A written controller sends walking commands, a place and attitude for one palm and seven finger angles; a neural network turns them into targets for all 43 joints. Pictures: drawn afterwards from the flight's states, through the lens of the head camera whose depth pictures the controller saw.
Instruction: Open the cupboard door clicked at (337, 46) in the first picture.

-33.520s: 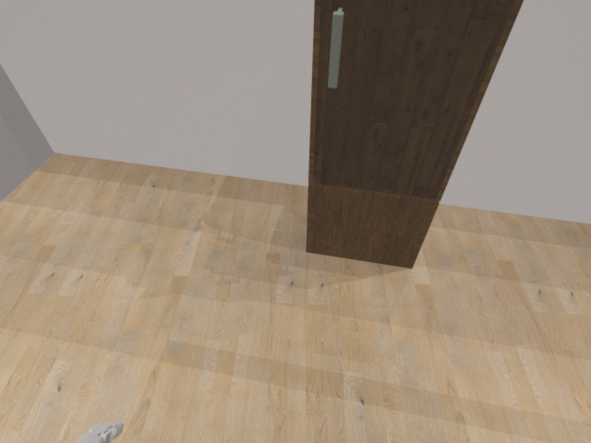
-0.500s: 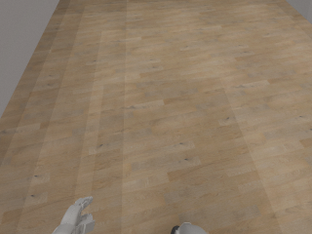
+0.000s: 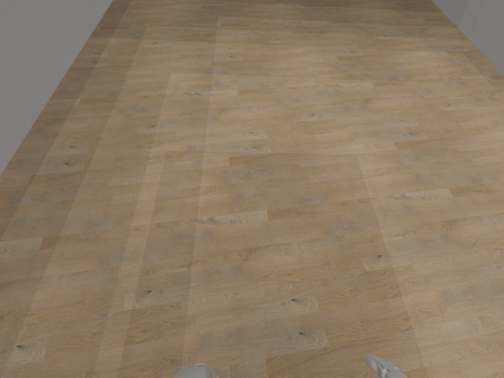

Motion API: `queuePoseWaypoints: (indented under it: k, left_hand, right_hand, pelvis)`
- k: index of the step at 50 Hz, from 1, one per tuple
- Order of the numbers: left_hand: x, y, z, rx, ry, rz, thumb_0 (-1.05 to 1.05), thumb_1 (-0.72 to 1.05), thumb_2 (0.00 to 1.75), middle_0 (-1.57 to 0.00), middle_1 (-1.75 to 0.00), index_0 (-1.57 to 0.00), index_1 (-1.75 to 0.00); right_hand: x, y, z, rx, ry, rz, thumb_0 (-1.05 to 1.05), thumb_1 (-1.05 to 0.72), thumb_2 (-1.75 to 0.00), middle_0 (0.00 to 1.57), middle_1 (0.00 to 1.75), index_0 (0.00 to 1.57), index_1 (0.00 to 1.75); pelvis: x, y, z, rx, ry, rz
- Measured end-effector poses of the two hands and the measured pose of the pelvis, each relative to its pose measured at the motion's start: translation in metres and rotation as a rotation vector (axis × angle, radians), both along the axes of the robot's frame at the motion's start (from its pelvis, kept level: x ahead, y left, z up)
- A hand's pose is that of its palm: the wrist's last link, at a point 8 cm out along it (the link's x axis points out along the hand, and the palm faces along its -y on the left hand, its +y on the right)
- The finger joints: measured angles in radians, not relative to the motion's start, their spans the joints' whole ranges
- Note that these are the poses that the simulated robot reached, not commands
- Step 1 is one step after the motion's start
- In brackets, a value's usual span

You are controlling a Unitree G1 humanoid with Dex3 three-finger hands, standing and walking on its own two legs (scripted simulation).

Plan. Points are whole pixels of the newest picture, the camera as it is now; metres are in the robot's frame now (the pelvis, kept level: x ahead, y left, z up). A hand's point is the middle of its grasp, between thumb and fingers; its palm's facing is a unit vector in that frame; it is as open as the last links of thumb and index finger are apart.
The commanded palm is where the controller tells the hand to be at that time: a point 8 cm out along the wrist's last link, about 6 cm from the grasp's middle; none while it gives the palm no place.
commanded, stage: walk to a spot facing it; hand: left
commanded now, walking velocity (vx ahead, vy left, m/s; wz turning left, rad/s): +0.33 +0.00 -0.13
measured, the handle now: out of the picture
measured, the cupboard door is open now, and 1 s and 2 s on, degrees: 41 41 41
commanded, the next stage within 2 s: turn to face it in 0.12 s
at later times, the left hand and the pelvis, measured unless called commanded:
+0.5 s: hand (203, 266) +0.34 +0.13 -0.15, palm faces +0.02 -0.98 -0.20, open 7.3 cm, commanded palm none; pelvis +0.22 -0.05 +0.01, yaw +4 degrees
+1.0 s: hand (152, 279) +0.31 +0.23 -0.15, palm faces +0.37 -0.90 -0.24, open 7.3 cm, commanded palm none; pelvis +0.30 -0.01 +0.02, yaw +20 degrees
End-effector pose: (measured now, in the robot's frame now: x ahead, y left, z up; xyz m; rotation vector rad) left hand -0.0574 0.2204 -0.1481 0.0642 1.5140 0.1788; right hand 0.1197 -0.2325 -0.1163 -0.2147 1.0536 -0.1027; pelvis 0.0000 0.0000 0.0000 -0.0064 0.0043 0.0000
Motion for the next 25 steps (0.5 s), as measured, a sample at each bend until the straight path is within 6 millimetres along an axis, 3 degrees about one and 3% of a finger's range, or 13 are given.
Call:
queuePoseWaypoints:
  k: [4, 11, 18, 21, 25]
  left_hand:
    - [0.058, 0.009, 0.006, -0.002, -0.035, -0.021, 0.0, 0.91, 0.9, -0.2, -0.3, -0.2, -0.3]
    - [0.199, 0.012, 0.028, 0.022, -0.222, -0.076, 0.0, 0.92, 0.9, -0.2, -0.29, -0.2, -0.3]
    - [0.33, -0.014, 0.03, 0.06, -0.316, -0.198, 0.0, 0.92, 0.9, -0.2, -0.29, -0.2, -0.3]
    - [0.372, -0.03, 0.024, 0.079, -0.385, -0.194, 0.0, 0.91, 0.9, -0.2, -0.29, -0.2, -0.3]
    - [0.391, -0.046, 0.029, 0.067, -0.413, -0.135, 0.0, 0.91, 0.9, -0.2, -0.29, -0.2, -0.3]
  right_hand:
    - [0.003, 0.005, 0.003, -0.008, 0.058, -0.041, 0.0, -0.91, -0.9, 0.2, 0.3, 0.2, 0.3]
    - [-0.035, 0.009, 0.004, 0.023, 0.319, -0.137, 0.01, -0.92, -0.9, 0.2, 0.3, 0.2, 0.3]
    - [-0.049, 0.004, -0.007, 0.093, 0.516, -0.249, 0.01, -0.91, -0.9, 0.2, 0.3, 0.2, 0.3]
    - [-0.038, -0.006, -0.019, 0.116, 0.591, -0.253, 0.01, -0.91, -0.9, 0.2, 0.3, 0.2, 0.3]
    - [0.015, -0.025, -0.018, 0.088, 0.571, -0.2, 0.01, -0.91, -0.9, 0.2, 0.3, 0.2, 0.3]
  pelvis:
    - [0.037, 0.006, 0.009, 0.004, -0.008, -0.004]
    - [0.102, 0.002, 0.025, 0.004, 0.0, -0.025]
    - [0.173, -0.027, 0.014, 0.02, 0.004, -0.029]
    - [0.201, -0.043, 0.001, 0.028, 0.009, 0.001]
    - [0.219, -0.049, 0.007, 0.019, 0.003, 0.063]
